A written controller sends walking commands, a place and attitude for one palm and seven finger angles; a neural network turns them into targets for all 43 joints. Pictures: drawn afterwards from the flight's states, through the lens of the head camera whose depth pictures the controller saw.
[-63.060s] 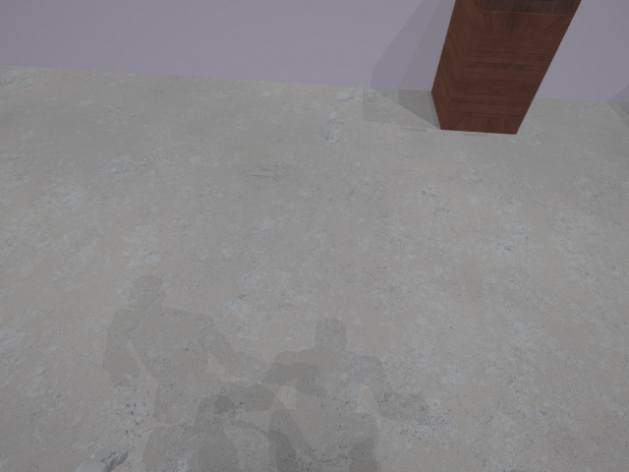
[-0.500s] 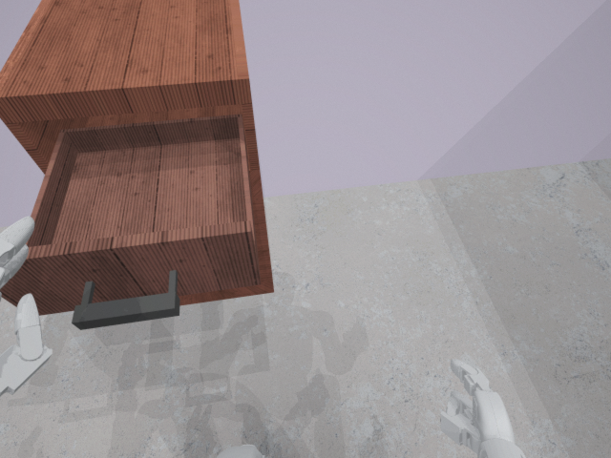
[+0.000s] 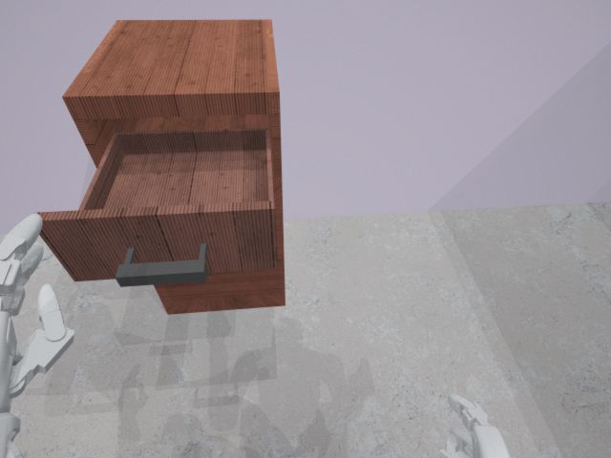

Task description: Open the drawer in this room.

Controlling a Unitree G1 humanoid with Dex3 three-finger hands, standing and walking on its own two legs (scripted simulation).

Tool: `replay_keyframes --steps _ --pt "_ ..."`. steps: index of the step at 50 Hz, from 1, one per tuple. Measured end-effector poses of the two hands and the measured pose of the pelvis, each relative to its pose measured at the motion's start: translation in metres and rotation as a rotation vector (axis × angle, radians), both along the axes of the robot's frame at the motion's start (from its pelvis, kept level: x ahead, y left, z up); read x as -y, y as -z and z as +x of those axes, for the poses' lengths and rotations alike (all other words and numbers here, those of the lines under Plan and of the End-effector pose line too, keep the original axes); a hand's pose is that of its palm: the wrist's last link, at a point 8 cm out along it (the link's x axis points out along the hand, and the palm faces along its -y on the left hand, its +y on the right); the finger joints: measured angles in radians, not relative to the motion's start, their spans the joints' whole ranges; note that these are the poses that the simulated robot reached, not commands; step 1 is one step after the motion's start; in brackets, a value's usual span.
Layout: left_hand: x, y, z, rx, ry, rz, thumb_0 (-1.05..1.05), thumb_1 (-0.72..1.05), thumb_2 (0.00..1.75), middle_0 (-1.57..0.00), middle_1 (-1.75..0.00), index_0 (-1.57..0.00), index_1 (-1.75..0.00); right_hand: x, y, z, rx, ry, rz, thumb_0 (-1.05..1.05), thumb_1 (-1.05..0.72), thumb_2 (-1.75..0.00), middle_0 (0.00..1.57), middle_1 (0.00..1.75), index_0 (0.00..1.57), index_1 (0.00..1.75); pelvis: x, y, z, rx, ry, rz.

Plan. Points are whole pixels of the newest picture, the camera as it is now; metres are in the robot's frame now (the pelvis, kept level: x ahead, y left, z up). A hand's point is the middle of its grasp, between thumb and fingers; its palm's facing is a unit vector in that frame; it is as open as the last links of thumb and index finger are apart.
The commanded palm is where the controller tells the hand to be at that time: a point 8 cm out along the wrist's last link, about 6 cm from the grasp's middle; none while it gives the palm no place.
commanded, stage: stop stepping back and stand still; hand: left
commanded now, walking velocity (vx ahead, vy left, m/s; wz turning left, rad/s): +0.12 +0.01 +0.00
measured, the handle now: (165, 262) +0.43 +0.26 -0.04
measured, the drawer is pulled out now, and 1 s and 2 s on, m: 0.30 0.30 0.30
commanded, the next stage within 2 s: let the arm hang, fingers relaxed in 0.12 s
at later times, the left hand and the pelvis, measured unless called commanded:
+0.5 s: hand out of the picture +0.09 +0.15 -0.15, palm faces +0.05 -0.99 -0.16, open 7.4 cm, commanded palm none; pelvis +0.01 -0.01 +0.00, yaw +2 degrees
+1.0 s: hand out of the picture -0.02 +0.18 -0.16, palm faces +0.05 -0.97 -0.22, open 7.4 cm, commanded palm none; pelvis -0.01 +0.00 +0.01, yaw +1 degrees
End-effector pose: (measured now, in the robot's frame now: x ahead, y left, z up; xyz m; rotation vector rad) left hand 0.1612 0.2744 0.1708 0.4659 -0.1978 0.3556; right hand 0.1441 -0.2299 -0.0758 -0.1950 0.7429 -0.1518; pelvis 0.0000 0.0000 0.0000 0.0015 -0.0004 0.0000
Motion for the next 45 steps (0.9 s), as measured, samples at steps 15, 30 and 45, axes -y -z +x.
replay_keyframes --steps 15,30,45 --pt "0.004 0.055 0.021 -0.265 -0.016 -0.001 0.01 0.89 0.9 -0.21 -0.3 -0.21 -0.31 0.028 0.029 -0.005 -0.138 -0.038 0.032 0.01 -0.91 -0.9 0.2 0.3 0.2 0.3 0.013 0.0 0.009 -0.033 -0.053 -0.002" --pt "0.057 0.306 -0.131 -1.361 -0.198 -0.554 -0.03 1.0 0.9 -0.21 -0.3 -0.21 -0.3 0.011 0.047 -0.091 -0.504 0.021 0.014 0.01 -0.93 -0.9 0.2 0.3 0.2 0.3 0.015 -0.004 0.004 0.019 -0.039 -0.005" --pt "0.04 0.291 -0.19 -1.529 -0.284 -0.505 0.0 0.92 0.9 -0.2 -0.3 -0.2 -0.3 -0.013 0.064 -0.155 -0.644 0.064 0.105 0.01 -0.91 -0.9 0.2 0.3 0.2 0.3 0.004 -0.013 -0.007 0.038 -0.017 -0.003"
